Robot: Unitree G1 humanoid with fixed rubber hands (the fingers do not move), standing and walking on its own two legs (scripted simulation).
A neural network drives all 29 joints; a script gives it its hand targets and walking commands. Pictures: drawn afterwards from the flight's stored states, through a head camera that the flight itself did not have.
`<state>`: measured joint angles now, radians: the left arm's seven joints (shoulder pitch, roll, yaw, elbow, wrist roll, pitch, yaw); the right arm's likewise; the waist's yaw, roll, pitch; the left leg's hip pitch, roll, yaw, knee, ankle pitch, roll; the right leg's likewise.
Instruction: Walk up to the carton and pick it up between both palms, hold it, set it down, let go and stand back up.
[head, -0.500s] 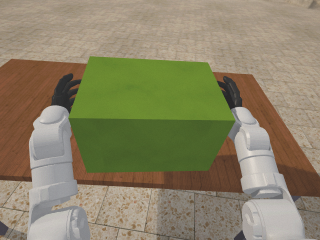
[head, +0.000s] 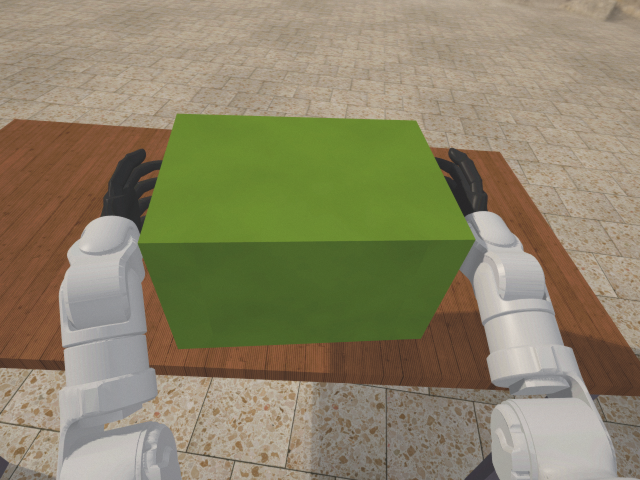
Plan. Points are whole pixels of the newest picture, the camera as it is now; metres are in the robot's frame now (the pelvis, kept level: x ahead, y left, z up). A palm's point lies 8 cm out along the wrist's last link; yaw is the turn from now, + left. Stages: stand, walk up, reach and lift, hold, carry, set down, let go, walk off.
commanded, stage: hold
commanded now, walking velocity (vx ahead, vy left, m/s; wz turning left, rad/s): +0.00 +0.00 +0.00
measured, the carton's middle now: (302, 229) +0.38 +0.01 +0.16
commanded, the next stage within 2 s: none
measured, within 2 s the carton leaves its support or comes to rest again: neither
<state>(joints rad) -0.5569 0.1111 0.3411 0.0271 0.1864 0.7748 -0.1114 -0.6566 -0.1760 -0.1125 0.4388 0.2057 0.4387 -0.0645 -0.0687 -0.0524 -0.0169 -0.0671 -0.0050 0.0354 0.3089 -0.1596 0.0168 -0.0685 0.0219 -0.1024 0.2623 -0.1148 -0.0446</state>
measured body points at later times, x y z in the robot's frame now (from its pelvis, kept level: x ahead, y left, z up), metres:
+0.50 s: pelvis +0.00 +0.00 +0.00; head -0.04 +0.02 +0.45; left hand +0.37 +0.21 +0.19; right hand +0.38 -0.19 +0.20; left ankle +0.01 +0.10 -0.75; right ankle +0.03 -0.09 -0.75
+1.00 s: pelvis +0.00 +0.00 +0.00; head -0.04 +0.02 +0.45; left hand +0.37 +0.21 +0.19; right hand +0.38 -0.19 +0.20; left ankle +0.01 +0.10 -0.75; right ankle +0.03 -0.09 -0.75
